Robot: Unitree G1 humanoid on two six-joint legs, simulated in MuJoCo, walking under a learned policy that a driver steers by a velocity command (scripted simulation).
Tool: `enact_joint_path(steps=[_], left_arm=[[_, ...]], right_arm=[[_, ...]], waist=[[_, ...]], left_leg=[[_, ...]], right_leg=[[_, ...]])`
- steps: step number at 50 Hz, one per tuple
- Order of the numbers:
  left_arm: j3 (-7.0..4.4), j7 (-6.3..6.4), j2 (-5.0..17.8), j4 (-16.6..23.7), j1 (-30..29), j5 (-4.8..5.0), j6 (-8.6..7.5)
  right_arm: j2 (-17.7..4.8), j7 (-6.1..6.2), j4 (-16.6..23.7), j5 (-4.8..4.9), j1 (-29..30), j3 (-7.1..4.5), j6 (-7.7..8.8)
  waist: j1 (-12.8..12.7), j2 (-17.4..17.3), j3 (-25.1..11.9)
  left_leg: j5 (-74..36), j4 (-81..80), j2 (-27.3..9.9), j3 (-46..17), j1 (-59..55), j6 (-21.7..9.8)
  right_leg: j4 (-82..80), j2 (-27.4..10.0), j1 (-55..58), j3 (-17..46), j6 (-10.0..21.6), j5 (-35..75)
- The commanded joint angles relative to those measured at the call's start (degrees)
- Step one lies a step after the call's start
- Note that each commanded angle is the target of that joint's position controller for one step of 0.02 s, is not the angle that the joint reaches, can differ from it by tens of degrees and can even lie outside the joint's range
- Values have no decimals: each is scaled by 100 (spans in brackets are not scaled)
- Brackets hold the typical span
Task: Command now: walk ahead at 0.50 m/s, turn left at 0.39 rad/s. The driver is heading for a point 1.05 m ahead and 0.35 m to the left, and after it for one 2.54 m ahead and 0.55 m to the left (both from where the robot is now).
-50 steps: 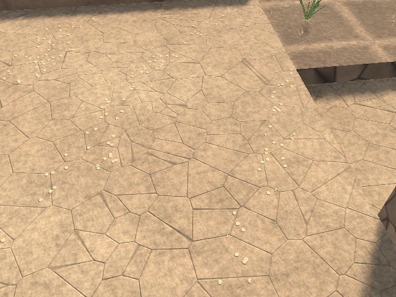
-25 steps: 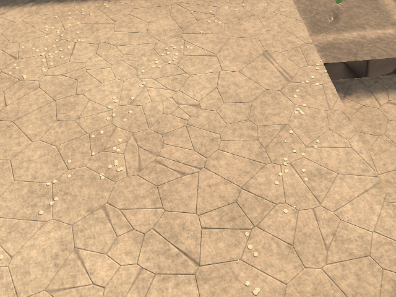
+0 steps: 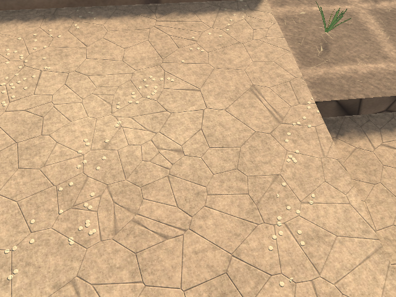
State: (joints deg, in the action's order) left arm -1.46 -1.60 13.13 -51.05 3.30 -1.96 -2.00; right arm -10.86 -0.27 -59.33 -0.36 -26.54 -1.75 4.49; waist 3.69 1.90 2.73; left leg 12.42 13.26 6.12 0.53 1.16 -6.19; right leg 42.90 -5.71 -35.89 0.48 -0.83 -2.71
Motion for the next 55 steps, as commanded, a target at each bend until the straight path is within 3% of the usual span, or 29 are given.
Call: enact_joint_path(steps=[1,3,5,7,8,9,10,11,12,13,15,20,23,26,29,31,32,33,34,35,36,37,38,39,40,42,45,49,55], left_arm=[[-19,22,303,548,-709,47,-63],[-11,35,346,726,-984,74,-97],[-30,42,448,831,-954,99,-159],[-106,93,618,680,-205,110,-241],[-188,152,775,443,629,81,-314],[-303,243,1156,331,1559,-63,-383],[-440,273,1711,400,1890,-206,-331],[-407,244,1376,422,1565,-88,-227],[-287,228,858,524,1102,-35,-212],[-219,209,562,521,868,-15,-244],[-175,238,413,395,894,7,-316],[-235,196,526,189,1303,100,-509],[-228,200,512,129,1372,83,-491],[-261,227,685,113,1395,117,-450],[-324,286,883,64,1568,149,-347],[-378,349,1007,78,1560,164,-229],[-399,354,1056,111,1516,180,-155],[-407,331,1057,147,1627,183,-116],[-287,293,507,379,1993,71,-75],[-286,288,559,574,2267,176,50],[-293,292,724,526,1910,79,104],[-262,287,636,616,1480,111,92],[-261,305,625,607,1288,71,90],[-274,306,665,656,1265,-7,157],[-280,304,668,611,1413,-49,252],[-267,293,591,621,1495,-18,375],[-266,305,573,744,1205,-6,459],[-291,331,661,898,767,13,511],[-241,356,600,916,643,96,445]], right_arm=[[-893,50,238,-26,-283,-172,38],[-920,76,245,-66,-381,-194,3],[-1000,122,299,-96,-294,-238,-26],[-1136,127,411,-95,27,-296,-28],[-1142,84,448,-56,135,-306,-9],[-930,45,621,19,210,-261,26],[-287,55,856,244,-301,-147,9],[-853,105,804,97,-329,-261,-58],[-929,94,778,6,-28,-306,-106],[-798,40,820,-25,294,-289,-118],[-692,-66,902,-145,478,-309,-236],[-549,-244,1254,-177,1150,-277,-449],[-504,-306,1519,-162,1746,-220,-438],[-368,-348,1685,-148,2202,-114,-392],[-533,-355,1778,-213,2250,-145,-393],[-709,-320,1707,-261,1815,-218,-357],[-814,-277,1556,-288,1310,-280,-302],[-1045,-181,1401,-353,756,-368,-212],[-1638,-92,1438,-303,712,-486,-155],[-2114,-67,1595,-45,523,-637,-271],[-1821,-2,1713,50,665,-599,-401],[-1483,46,1758,66,1097,-508,-449],[-1172,69,1752,48,1403,-414,-472],[-1038,98,1744,73,1486,-378,-479],[-965,94,1748,44,1535,-353,-474],[-1113,43,1746,-14,1466,-397,-422],[-1285,31,1765,-28,1403,-467,-445],[-1290,57,1776,-41,1262,-483,-547],[-1179,74,1677,-119,1094,-433,-572]], waist=[[21,-555,169],[102,-601,176],[6,-661,146],[-373,-706,-125],[-739,-477,-572],[-1083,-52,-1306],[-878,1200,-2141],[-695,950,-2023],[-540,320,-1120],[-506,0,-601],[-332,324,-259],[-259,272,-155],[-273,233,99],[-365,355,78],[-400,477,-107],[-241,512,-377],[-33,339,-665],[230,-127,-1066],[-142,-1167,-1516],[-64,-1591,-2481],[9,-566,-2215],[-57,-458,-1420],[-247,-230,-885],[-372,-377,-692],[-455,-418,-748],[-520,-356,-922],[-446,-470,-870],[-271,-682,-674],[-123,-820,-567]], left_leg=[[-2362,-167,-1443,-1155,79,-600],[-2628,67,-1517,-1309,-207,-629],[-2894,328,-1598,-1474,-347,-556],[-3612,973,-1495,-1451,-85,-353],[-3688,1925,-1225,-1251,187,-230],[-2485,3336,-877,-1020,1048,-119],[1133,5124,-11,-383,2886,107],[1743,5856,-244,-502,3442,24],[1226,5977,-564,-550,3573,22],[831,5770,-762,-520,3483,63],[585,5454,-981,-453,3222,159],[-52,5179,-1125,-292,3692,305],[-620,4232,-1083,-51,3738,416],[-1194,2893,-876,416,2933,367],[-881,2370,-679,600,2572,196],[-423,2080,-437,630,2101,-12],[-525,1704,-271,607,1551,-135],[-1613,1138,-401,297,641,-309],[-4778,1783,-2017,-1391,-660,-595],[-5582,1486,-2978,-3419,-1619,-1840],[-4614,1171,-2741,-2910,-1249,-1716],[-3888,938,-2466,-2437,-420,-1569],[-3461,728,-2078,-2102,229,-1257],[-3332,629,-1812,-1885,643,-1081],[-3248,563,-1674,-1751,879,-955],[-3121,523,-1535,-1712,1057,-845],[-1856,325,-1403,-1891,1221,-702],[32,49,-1336,-2358,1143,-575],[252,63,-1343,-2508,1078,-589]], right_leg=[[-452,284,-36,-219,-74,268],[-673,351,-65,-186,-35,111],[-983,410,233,-99,65,-175],[-1413,638,1457,-149,234,-590],[-1780,654,2597,-165,377,-407],[-1891,-303,4023,752,638,-1031],[-2208,-1973,5578,3156,1205,-1511],[-2612,-2044,5156,4012,1395,-1910],[-2695,-1793,4352,3121,1276,-2012],[-2863,-1488,3667,2286,1160,-1504],[-3108,-1076,2993,1263,923,-670],[-3398,-1025,2983,207,978,436],[-3303,-848,2907,-520,938,1604],[-2980,-681,2781,-1174,784,2516],[-2401,-837,3287,-1286,672,3154],[-1473,-888,3537,-1308,611,3691],[-556,-825,3478,-1351,545,3431],[776,-612,2995,-1440,295,2205],[2355,-123,1504,-1431,84,-2574],[3870,761,317,-525,-113,-3845],[3910,383,-3,26,-109,-3287],[3669,256,-80,53,-104,-2762],[3153,90,24,108,-111,-2415],[2806,36,246,146,-127,-2248],[2664,78,529,130,-133,-2131],[2432,207,760,121,-142,-2023],[2015,270,645,192,-161,-1800],[1481,335,369,322,-211,-1668],[630,498,854,247,-50,-1927]])
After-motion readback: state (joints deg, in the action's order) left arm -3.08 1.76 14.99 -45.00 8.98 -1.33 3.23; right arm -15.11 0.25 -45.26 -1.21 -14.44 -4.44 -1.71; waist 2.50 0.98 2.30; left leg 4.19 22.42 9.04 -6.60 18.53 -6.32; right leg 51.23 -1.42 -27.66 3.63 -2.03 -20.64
